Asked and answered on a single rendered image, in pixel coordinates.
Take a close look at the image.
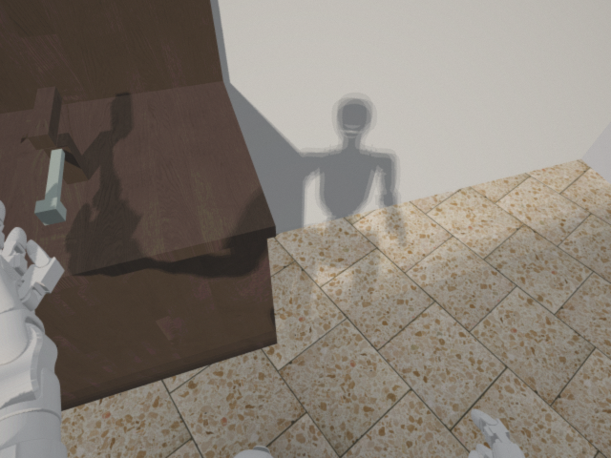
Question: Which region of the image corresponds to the tap lever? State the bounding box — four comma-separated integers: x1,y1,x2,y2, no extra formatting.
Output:
34,149,67,225

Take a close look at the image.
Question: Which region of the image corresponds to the right robot hand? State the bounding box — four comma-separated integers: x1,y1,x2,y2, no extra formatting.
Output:
468,409,525,458

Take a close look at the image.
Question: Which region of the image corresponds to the counter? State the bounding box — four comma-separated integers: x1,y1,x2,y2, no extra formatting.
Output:
0,0,277,411

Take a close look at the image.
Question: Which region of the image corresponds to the robot left shin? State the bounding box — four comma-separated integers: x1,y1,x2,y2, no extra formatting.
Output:
253,446,271,455

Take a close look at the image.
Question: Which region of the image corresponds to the left robot hand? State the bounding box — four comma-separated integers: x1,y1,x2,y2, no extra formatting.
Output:
0,200,65,315

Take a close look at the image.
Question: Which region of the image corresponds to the robot left forearm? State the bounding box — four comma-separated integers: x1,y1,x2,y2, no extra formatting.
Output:
0,309,68,458

